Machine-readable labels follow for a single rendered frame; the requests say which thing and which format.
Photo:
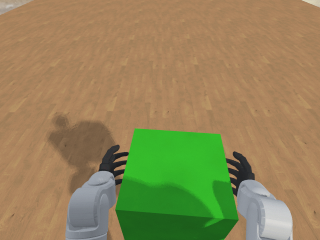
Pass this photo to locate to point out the carton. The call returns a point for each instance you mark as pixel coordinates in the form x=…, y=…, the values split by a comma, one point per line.
x=176, y=186

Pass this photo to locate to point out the robot right forearm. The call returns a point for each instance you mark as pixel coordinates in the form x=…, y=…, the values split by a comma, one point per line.
x=267, y=218

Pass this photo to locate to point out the robot left forearm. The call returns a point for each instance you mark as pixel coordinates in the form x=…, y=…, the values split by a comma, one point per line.
x=88, y=208

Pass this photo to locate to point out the right robot hand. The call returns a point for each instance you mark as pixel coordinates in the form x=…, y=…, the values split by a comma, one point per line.
x=244, y=171

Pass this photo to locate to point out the left robot hand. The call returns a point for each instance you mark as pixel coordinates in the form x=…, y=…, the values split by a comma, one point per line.
x=109, y=165

